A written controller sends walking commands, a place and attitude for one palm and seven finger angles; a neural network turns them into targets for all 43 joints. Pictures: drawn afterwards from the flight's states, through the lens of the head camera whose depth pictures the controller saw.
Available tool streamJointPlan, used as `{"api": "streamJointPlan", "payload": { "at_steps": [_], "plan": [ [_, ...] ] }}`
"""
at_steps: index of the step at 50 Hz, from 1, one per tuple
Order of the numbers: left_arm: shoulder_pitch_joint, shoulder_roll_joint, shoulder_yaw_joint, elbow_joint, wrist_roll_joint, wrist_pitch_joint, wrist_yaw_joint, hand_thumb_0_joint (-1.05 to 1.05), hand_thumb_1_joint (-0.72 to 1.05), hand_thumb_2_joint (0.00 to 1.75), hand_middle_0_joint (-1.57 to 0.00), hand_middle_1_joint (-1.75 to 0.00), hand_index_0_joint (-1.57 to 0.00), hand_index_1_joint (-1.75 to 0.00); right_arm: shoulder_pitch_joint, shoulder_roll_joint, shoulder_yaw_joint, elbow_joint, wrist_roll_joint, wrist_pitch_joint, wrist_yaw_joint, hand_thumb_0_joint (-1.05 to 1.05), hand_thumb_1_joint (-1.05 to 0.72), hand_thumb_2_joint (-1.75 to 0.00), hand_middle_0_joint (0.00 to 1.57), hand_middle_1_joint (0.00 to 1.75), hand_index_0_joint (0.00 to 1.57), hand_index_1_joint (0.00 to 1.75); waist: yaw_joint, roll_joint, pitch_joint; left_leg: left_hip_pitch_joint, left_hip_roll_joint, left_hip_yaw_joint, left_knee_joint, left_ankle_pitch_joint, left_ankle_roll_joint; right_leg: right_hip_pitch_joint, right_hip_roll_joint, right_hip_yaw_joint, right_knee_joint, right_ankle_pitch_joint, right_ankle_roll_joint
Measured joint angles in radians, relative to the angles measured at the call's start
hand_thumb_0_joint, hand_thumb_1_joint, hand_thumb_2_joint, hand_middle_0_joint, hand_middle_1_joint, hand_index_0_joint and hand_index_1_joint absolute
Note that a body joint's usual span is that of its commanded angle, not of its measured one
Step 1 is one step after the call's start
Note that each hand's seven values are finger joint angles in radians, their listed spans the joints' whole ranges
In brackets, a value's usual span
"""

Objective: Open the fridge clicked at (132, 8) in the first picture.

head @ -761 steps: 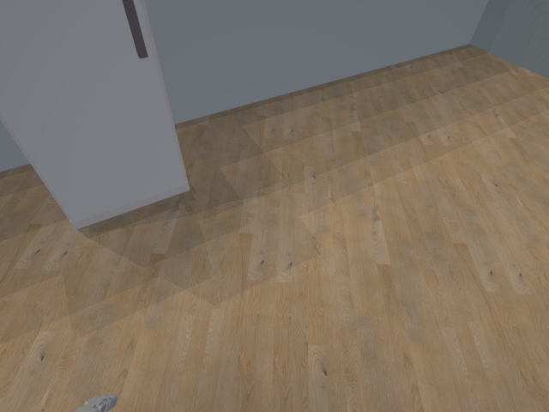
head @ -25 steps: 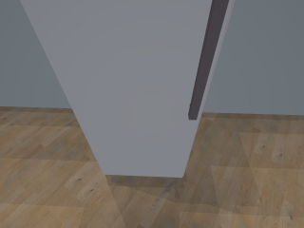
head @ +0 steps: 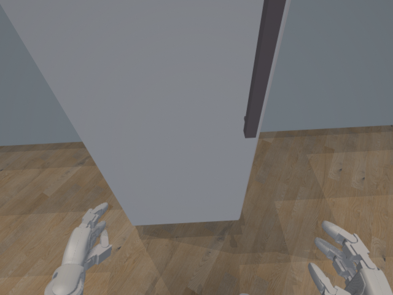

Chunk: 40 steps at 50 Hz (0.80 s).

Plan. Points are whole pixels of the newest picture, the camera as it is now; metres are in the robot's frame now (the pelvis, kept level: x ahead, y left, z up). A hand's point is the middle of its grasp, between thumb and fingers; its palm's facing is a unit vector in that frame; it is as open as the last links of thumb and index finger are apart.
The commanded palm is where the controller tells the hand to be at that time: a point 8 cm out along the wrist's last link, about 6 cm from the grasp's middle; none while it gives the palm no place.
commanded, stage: raise the hand to about handle height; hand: right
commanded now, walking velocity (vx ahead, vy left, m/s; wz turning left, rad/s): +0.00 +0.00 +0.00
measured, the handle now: (264, 36) +0.52 -0.12 +0.27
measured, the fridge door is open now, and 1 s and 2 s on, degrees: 0 0 0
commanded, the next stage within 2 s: move the hooked fingers beside the handle in 1.60 s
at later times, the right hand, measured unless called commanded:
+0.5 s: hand (366, 213) +0.23 -0.25 +0.13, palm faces +0.03 +1.00 -0.08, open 12.1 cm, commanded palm +0.20 -0.30 +0.14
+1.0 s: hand out of the picture +0.26 -0.30 +0.20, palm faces +0.02 +0.99 -0.12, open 13.9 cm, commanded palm +0.23 -0.34 +0.22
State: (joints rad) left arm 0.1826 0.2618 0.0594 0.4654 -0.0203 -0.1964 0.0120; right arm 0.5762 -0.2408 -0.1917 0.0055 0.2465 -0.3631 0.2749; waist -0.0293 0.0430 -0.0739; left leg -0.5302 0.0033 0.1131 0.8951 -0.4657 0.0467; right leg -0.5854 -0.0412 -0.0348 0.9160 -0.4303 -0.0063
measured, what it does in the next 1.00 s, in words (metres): stands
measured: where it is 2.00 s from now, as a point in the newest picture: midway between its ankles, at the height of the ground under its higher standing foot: outside the picture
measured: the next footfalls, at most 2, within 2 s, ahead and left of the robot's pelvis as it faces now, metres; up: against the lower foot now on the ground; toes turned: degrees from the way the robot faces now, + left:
none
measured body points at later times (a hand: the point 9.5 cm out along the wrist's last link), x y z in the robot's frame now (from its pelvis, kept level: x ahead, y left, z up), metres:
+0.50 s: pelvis +0.01 -0.01 +0.02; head +0.03 +0.00 +0.47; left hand +0.16 +0.24 -0.06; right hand +0.22 -0.30 +0.14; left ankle +0.00 +0.09 -0.69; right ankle +0.02 -0.12 -0.69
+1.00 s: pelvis +0.00 -0.03 +0.04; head -0.01 -0.02 +0.49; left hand +0.20 +0.18 -0.02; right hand +0.25 -0.35 +0.21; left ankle +0.00 +0.09 -0.69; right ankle +0.02 -0.12 -0.69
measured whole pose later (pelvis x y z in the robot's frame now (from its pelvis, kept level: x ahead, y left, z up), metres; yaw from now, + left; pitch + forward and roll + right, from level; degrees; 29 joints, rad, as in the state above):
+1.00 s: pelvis +0.00 -0.03 +0.04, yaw -1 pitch -2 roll +1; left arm 0.22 0.25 -0.10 0.58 -0.07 -0.25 0.10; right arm -0.02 -0.46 -0.42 0.05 0.34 0.08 0.47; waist -0.07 -0.05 0.00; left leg -0.18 0.02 0.11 0.50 -0.28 0.01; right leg -0.25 0.00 -0.04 0.55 -0.27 -0.04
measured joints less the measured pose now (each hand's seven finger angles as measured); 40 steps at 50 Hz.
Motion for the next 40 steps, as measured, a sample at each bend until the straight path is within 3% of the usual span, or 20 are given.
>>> {"api": "streamJointPlan", "payload": {
  "at_steps": [4, 7, 9, 12, 14, 16, 20, 24, 31, 36, 40],
  "plan": [
    [0.004, 0.007, -0.028, 0.040, -0.002, -0.025, 0.020, 0.01, 0.91, 0.90, -0.20, -0.30, -0.20, -0.30, -0.005, -0.014, -0.051, -0.088, 0.052, -0.099, 0.000, 0.02, -0.42, -0.69, 0.24, 0.61, 0.24, 0.61, -0.032, -0.047, 0.001, -0.002, -0.005, 0.048, 0.004, -0.010, 0.005, -0.037, -0.001, 0.050, 0.042, -0.012, 0.006],
    [-0.008, 0.002, -0.066, 0.085, -0.012, -0.040, 0.033, 0.01, 0.91, 0.90, -0.20, -0.30, -0.20, -0.30, -0.122, -0.012, -0.049, -0.087, 0.087, -0.130, 0.074, 0.01, -0.35, -0.66, 0.23, 0.65, 0.24, 0.65, -0.037, -0.085, 0.018, -0.006, -0.007, 0.068, 0.005, -0.008, 0.006, -0.056, -0.001, 0.071, 0.058, -0.011, 0.009],
    [-0.009, -0.014, -0.090, 0.110, -0.021, -0.040, 0.041, 0.01, 0.90, 0.90, -0.20, -0.30, -0.20, -0.30, -0.208, -0.030, -0.040, -0.054, 0.088, -0.082, 0.138, 0.01, -0.30, -0.64, 0.24, 0.68, 0.24, 0.68, -0.030, -0.097, 0.022, -0.012, -0.008, 0.065, -0.004, 0.001, 0.006, -0.058, -0.002, 0.067, 0.046, -0.002, 0.010],
    [0.009, -0.041, -0.113, 0.124, -0.029, -0.029, 0.049, 0.01, 0.90, 0.90, -0.20, -0.30, -0.20, -0.30, -0.286, -0.078, -0.042, 0.014, 0.084, 0.062, 0.209, 0.01, -0.23, -0.61, 0.24, 0.73, 0.25, 0.73, -0.003, -0.101, 0.022, -0.002, -0.008, 0.040, -0.035, 0.021, 0.003, -0.030, -0.004, 0.042, -0.002, 0.017, 0.009],
    [0.034, -0.051, -0.118, 0.120, -0.030, -0.021, 0.052, 0.01, 0.90, 0.90, -0.20, -0.30, -0.20, -0.30, -0.289, -0.101, -0.066, 0.033, 0.098, 0.150, 0.214, 0.01, -0.19, -0.59, 0.25, 0.76, 0.25, 0.76, 0.021, -0.098, 0.019, 0.017, -0.009, 0.018, -0.065, 0.034, -0.002, 0.003, -0.004, 0.020, -0.044, 0.029, 0.006],
    [0.067, -0.052, -0.113, 0.115, -0.030, -0.021, 0.055, 0.02, 0.90, 0.90, -0.20, -0.30, -0.20, -0.30, -0.268, -0.107, -0.107, 0.020, 0.124, 0.195, 0.189, 0.01, -0.14, -0.57, 0.26, 0.79, 0.26, 0.79, 0.036, -0.094, 0.014, 0.043, -0.010, 0.000, -0.096, 0.046, -0.006, 0.040, -0.004, 0.001, -0.084, 0.038, 0.003],
    [0.126, -0.031, -0.085, 0.120, -0.031, -0.044, 0.053, 0.02, 0.90, 0.90, -0.20, -0.30, -0.20, -0.30, -0.227, -0.089, -0.180, -0.057, 0.162, 0.172, 0.116, 0.00, -0.05, -0.53, 0.26, 0.85, 0.27, 0.85, 0.034, -0.083, 0.006, 0.093, -0.009, -0.016, -0.148, 0.063, -0.012, 0.097, 0.000, -0.016, -0.140, 0.051, -0.002],
    [0.141, 0.012, -0.069, 0.138, -0.038, -0.062, 0.055, 0.02, 0.90, 0.90, -0.20, -0.30, -0.20, -0.30, -0.247, -0.081, -0.185, -0.068, 0.152, 0.155, 0.119, 0.00, 0.04, -0.49, 0.27, 0.91, 0.27, 0.91, 0.015, -0.082, 0.009, 0.125, -0.003, -0.012, -0.180, 0.075, -0.021, 0.122, 0.008, -0.012, -0.162, 0.060, -0.011],
    [0.089, 0.035, -0.072, 0.135, -0.044, -0.084, 0.084, 0.02, 0.90, 0.90, -0.20, -0.30, -0.20, -0.30, -0.325, -0.124, -0.139, -0.027, 0.107, 0.258, 0.157, 0.00, 0.21, -0.42, 0.28, 1.01, 0.28, 1.01, 0.003, -0.079, 0.041, 0.191, 0.005, -0.012, -0.236, 0.106, -0.031, 0.183, 0.021, -0.013, -0.210, 0.085, -0.026],
    [0.060, 0.006, -0.099, 0.123, -0.044, -0.100, 0.086, 0.02, 0.90, 0.90, -0.20, -0.30, -0.20, -0.30, -0.408, -0.151, -0.193, -0.043, 0.129, 0.257, 0.138, -0.01, 0.33, -0.37, 0.29, 1.09, 0.29, 1.09, -0.008, -0.070, 0.043, 0.259, 0.006, -0.012, -0.290, 0.128, -0.034, 0.247, 0.025, -0.013, -0.257, 0.103, -0.027],
    [0.044, -0.005, -0.124, 0.115, -0.052, -0.089, 0.082, 0.01, 0.90, 0.90, -0.20, -0.30, -0.20, -0.30, -0.501, -0.176, -0.230, 0.013, 0.134, 0.323, 0.157, -0.01, 0.41, -0.34, 0.30, 1.14, 0.30, 1.14, -0.022, -0.081, 0.041, 0.297, 0.010, -0.009, -0.325, 0.145, -0.038, 0.282, 0.031, -0.011, -0.290, 0.120, -0.030]
  ]
}}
